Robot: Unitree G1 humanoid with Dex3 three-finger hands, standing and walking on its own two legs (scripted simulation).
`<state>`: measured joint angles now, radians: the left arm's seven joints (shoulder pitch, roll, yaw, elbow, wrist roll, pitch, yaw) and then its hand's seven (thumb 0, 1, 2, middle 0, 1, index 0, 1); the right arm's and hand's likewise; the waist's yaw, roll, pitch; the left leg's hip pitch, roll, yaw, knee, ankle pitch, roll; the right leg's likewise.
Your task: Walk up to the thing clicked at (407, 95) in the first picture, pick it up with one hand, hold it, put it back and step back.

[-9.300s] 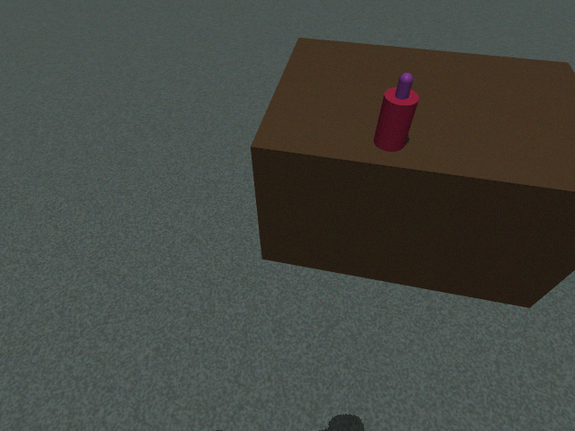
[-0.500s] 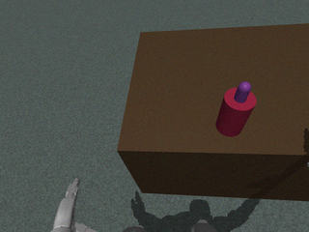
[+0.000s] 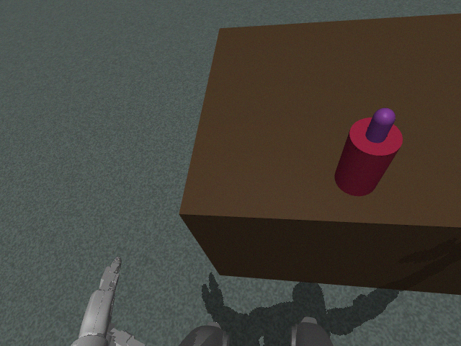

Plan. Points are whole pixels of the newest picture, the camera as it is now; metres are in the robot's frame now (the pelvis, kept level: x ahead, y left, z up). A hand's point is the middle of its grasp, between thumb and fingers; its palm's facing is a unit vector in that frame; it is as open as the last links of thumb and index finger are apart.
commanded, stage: go down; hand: right
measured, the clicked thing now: (368, 150) +0.49 -0.21 -0.01
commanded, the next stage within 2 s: approach in 1.36 s
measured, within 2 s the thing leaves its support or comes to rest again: neither
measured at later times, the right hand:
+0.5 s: hand out of the picture +0.38 -0.40 +0.08, palm faces +0.28 +0.96 +0.00, open 17.7 cm
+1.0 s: hand out of the picture +0.38 -0.40 +0.07, palm faces +0.27 +0.96 +0.00, open 17.7 cm
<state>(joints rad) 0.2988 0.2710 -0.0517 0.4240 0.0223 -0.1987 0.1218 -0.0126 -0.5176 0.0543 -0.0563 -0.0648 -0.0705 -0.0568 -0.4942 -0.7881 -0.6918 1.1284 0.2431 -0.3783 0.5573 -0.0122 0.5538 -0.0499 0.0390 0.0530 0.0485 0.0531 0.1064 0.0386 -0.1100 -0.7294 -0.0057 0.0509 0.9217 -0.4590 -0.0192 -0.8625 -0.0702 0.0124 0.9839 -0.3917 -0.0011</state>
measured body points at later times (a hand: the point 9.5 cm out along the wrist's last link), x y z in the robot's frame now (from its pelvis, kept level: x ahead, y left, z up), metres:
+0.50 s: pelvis +0.00 +0.00 +0.00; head +0.09 -0.06 +0.43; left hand +0.16 +0.25 -0.04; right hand +0.36 -0.45 +0.08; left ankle -0.01 +0.14 -0.68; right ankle +0.04 -0.11 -0.68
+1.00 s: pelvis +0.01 -0.01 +0.00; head +0.09 -0.06 +0.43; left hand +0.16 +0.25 -0.04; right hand +0.36 -0.45 +0.08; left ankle -0.01 +0.14 -0.68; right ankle +0.04 -0.11 -0.68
